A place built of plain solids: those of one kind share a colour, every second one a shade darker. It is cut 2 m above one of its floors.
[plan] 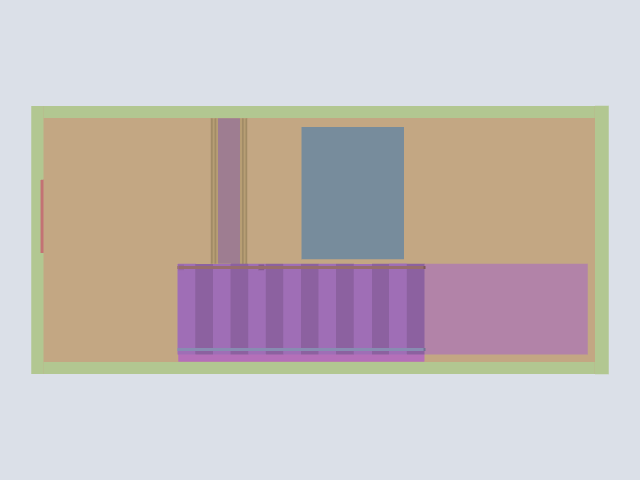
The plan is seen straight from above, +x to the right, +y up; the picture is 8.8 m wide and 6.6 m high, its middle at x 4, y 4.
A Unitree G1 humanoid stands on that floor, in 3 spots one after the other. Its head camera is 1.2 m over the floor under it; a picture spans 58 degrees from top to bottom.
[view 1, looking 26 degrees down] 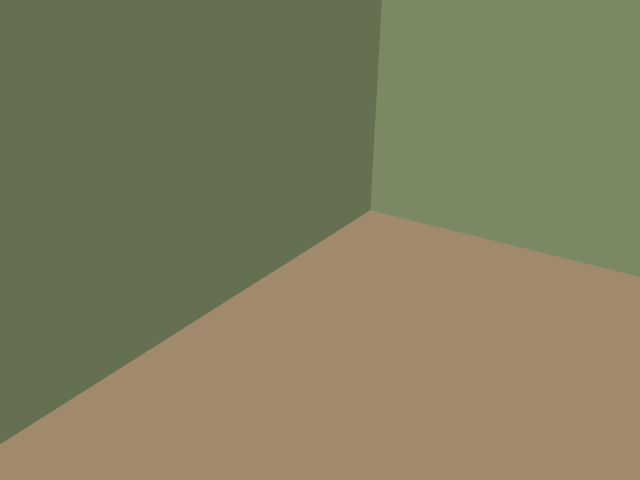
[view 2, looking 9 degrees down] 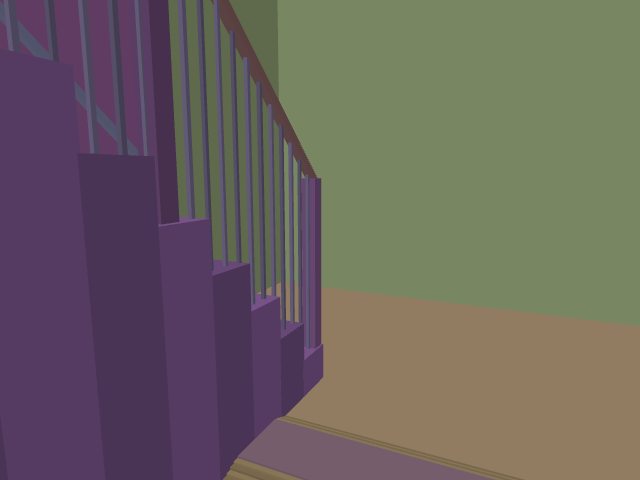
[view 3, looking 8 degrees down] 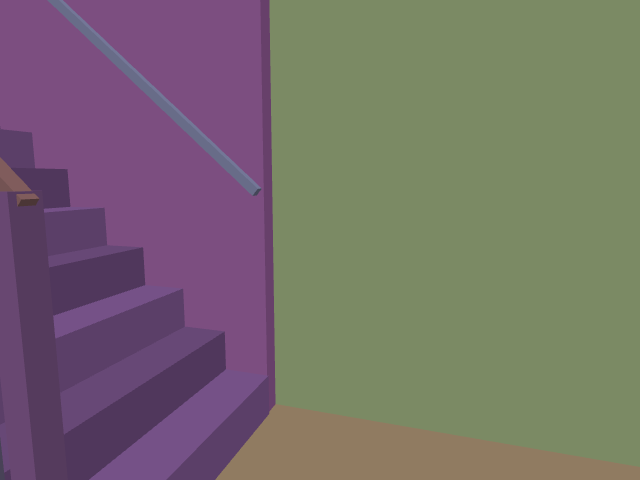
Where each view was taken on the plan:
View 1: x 1.59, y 3.05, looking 125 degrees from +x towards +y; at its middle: wall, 2.70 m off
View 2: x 4.24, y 4.67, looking -155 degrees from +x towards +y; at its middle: posts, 2.42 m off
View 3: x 1.15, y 4.33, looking -72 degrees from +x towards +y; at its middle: wall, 2.12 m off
